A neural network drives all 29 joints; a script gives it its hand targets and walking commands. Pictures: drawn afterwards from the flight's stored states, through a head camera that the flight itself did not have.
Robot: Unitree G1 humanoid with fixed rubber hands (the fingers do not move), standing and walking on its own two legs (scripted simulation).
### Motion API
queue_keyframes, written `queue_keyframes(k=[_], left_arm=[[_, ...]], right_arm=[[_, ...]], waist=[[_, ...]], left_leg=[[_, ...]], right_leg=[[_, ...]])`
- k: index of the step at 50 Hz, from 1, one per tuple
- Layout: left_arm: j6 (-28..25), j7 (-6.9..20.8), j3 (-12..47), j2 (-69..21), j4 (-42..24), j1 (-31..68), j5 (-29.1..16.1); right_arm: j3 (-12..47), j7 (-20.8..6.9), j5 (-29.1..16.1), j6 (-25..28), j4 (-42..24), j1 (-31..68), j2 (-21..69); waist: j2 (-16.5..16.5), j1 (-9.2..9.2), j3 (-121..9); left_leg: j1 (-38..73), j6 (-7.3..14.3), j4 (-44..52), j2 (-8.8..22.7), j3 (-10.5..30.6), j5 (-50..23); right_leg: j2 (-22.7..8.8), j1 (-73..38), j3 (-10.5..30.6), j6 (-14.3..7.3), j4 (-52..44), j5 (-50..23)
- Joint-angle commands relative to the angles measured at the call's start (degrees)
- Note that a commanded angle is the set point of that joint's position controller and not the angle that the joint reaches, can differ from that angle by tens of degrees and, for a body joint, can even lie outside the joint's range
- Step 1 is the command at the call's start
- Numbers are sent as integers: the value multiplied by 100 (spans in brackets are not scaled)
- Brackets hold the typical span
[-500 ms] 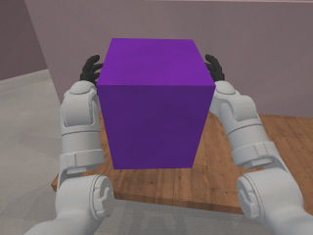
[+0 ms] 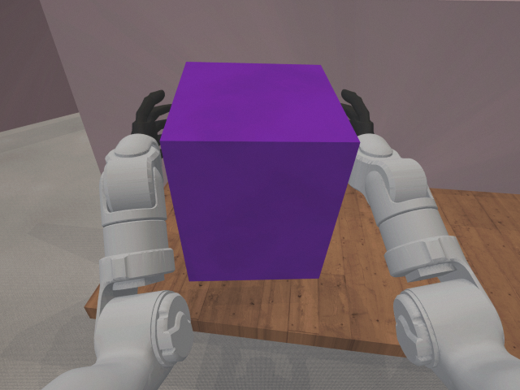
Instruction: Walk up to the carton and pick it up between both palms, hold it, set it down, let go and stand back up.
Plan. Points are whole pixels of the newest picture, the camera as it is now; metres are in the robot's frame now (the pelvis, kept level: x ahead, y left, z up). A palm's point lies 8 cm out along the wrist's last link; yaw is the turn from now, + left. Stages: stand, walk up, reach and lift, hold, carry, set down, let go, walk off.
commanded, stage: hold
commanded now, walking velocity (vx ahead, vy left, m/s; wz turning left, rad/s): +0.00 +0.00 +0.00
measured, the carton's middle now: (254, 173) +0.37 +0.01 +0.23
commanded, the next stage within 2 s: none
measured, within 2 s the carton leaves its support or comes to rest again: neither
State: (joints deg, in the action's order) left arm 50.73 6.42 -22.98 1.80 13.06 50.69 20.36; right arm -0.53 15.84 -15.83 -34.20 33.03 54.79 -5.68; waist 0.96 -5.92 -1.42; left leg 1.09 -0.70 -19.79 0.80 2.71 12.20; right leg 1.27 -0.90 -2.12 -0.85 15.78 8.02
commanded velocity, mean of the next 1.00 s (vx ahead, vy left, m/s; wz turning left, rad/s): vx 0.00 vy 0.00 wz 0.00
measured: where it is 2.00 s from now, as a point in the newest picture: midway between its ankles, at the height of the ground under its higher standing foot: outside the picture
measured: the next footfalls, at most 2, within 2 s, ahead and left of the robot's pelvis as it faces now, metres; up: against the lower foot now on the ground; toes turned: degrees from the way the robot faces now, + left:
none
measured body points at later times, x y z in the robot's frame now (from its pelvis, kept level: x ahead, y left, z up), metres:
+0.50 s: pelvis +0.00 +0.00 +0.00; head -0.08 +0.02 +0.44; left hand +0.38 +0.15 +0.29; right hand +0.37 -0.15 +0.28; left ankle +0.00 +0.13 -0.75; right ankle +0.02 -0.11 -0.75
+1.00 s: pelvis -0.01 -0.01 +0.00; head -0.09 +0.01 +0.44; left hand +0.38 +0.15 +0.29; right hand +0.37 -0.15 +0.28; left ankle +0.00 +0.13 -0.75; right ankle +0.02 -0.11 -0.75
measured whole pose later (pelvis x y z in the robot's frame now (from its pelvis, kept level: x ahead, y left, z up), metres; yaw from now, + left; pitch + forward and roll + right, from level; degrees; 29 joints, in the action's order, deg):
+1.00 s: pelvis -0.01 -0.01 +0.00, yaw +0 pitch -7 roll -1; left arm 49.1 5.4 -22.2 3.8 19.3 53.1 18.8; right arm -2.1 15.3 -13.8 -33.4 37.1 56.4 -4.9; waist 1.2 -5.9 -4.3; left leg -1.8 -1.1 -20.2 0.9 3.1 11.3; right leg 1.5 1.9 -2.2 -1.3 16.5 7.5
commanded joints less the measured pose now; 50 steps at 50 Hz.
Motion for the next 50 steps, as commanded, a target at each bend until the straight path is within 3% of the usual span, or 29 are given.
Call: queue_keyframes(k=[1,4,7,11,12,13,17,18,19,21,25,32,41,50], left_arm=[[-326,869,2469,-2938,-644,3667,-1142],[-275,850,2532,-2869,-694,3521,-1132],[-201,878,2295,-2768,-609,3475,-950],[-244,875,2476,-2915,-520,3819,-1070],[-286,855,2614,-2992,-685,3808,-1151],[-301,843,2604,-2924,-709,3870,-1132],[-272,849,2436,-2970,-307,3866,-1025],[-272,820,2665,-2959,-712,3541,-1244],[-242,787,2628,-2871,-735,3569,-1228],[-208,786,2438,-2769,-516,3441,-1133],[-225,839,2407,-2799,-461,3586,-1085],[-365,705,2421,-2834,-252,3822,-1160],[-453,722,2297,-2810,169,3980,-1173],[-492,779,2235,-2781,243,4012,-1171]], right_arm=[[1616,-741,-925,252,-1935,4404,3274],[1686,-693,-1014,216,-2140,4346,3184],[1589,-726,-926,158,-1785,4228,3077],[1433,-814,-832,190,-1698,4461,3117],[1503,-813,-859,245,-1929,4454,3228],[1467,-800,-856,201,-1722,4320,3190],[1331,-856,-731,198,-1430,4476,3072],[1383,-858,-785,249,-1778,4178,3080],[1407,-843,-821,221,-1820,4226,2914],[1474,-819,-838,161,-1677,4136,2875],[1426,-890,-780,226,-1650,4317,2985],[1425,-901,-746,311,-1551,4561,3183],[1238,-881,-634,332,-1241,4702,3251],[1208,-840,-691,306,-1208,4707,3206]], waist=[[-177,-70,-2200],[-283,-114,-2216],[-187,23,-1852],[-312,-53,-1800],[-319,-84,-1981],[-362,-143,-2003],[-357,-36,-1730],[-408,-212,-2295],[-443,-173,-2290],[-285,-149,-1963],[-302,-40,-1931],[-246,23,-2043],[-208,-12,-2015],[-258,-63,-2079]], left_leg=[[-593,-151,255,-423,-372,-1769],[-469,-193,168,-452,-346,-1936],[-594,-153,344,-400,-381,-1501],[-776,-150,440,-335,-348,-1228],[-710,-165,356,-347,-360,-1448],[-636,-194,329,-362,-354,-1537],[-922,-144,513,-296,-354,-1057],[-807,-299,338,-241,-382,-1704],[-642,-365,159,-328,-354,-2006],[-670,-297,239,-337,-377,-1793],[-845,-203,355,-321,-361,-1488],[-868,-94,357,-357,-380,-1150],[-1078,-5,465,-361,-382,-575],[-1045,-58,406,-376,-336,-758]], right_leg=[[319,-1533,20,287,159,-1730],[284,-1588,17,321,183,-2006],[305,-1396,-32,282,104,-1341],[305,-1261,-34,211,52,-869],[300,-1309,-9,222,94,-1166],[300,-1316,-1,225,122,-1277],[317,-1183,-5,164,42,-637],[406,-1477,22,121,243,-1438],[384,-1511,-7,165,214,-1691],[373,-1328,-22,213,138,-1568],[348,-1321,-8,180,109,-1244],[319,-1128,8,239,95,-1083],[259,-1051,52,247,56,-808],[257,-1115,44,250,69,-1011]])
